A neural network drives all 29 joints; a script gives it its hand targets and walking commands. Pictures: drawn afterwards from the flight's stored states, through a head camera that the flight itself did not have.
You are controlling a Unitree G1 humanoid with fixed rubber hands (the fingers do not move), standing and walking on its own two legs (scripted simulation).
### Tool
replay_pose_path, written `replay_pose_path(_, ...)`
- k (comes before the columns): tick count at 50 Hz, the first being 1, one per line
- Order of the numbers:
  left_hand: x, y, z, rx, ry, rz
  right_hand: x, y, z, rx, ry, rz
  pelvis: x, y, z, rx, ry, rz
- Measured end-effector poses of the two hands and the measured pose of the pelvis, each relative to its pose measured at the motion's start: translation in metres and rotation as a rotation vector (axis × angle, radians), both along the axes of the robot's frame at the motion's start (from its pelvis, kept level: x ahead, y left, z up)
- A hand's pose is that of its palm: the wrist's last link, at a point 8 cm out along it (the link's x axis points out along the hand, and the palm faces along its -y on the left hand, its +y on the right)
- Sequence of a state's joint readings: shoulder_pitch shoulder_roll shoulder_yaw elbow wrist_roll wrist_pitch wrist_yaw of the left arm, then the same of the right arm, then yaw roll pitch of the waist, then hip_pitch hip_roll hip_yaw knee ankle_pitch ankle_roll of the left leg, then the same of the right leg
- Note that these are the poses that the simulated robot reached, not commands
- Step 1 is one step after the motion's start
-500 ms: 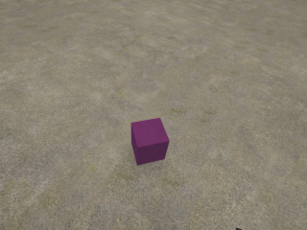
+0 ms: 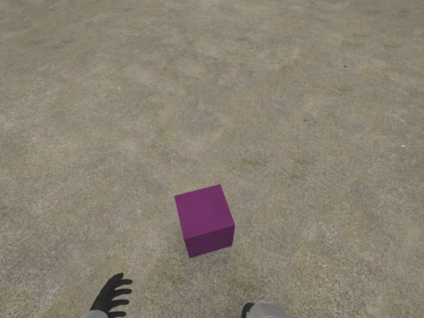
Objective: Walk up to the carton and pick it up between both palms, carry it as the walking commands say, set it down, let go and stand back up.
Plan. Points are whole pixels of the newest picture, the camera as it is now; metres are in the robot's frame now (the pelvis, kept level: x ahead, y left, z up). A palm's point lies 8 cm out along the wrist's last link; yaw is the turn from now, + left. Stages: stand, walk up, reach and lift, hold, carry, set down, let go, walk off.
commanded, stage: walk up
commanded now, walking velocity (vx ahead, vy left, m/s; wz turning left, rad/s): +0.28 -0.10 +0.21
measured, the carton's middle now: (204, 221) +0.56 +0.03 -0.63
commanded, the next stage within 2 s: none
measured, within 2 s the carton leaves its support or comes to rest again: neither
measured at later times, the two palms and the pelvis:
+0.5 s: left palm out of the picture +0.10 +0.23 -0.13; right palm (311, 244) +0.27 -0.22 -0.11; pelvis +0.14 +0.00 +0.02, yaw +2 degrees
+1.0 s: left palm out of the picture +0.12 +0.25 -0.10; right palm out of the picture +0.12 -0.26 -0.13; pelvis +0.10 +0.00 +0.02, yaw +5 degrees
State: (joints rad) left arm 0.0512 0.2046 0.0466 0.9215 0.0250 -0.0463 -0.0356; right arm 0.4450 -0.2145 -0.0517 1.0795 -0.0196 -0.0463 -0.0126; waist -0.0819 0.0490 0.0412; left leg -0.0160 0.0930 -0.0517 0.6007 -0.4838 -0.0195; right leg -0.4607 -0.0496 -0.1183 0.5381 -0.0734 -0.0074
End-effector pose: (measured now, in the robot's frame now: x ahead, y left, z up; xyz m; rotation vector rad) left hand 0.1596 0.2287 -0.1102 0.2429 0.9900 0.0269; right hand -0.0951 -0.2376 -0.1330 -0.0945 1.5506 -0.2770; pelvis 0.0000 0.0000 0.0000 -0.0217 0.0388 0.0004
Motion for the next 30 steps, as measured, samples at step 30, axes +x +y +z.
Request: replay_pose_path(30,-0.017,0.024,-0.006,0.040,0.299,0.273,0.336,0.006,0.022,-0.020,-0.370,0.236,0.127,-0.001,0.019,-0.012,-0.062,0.042)
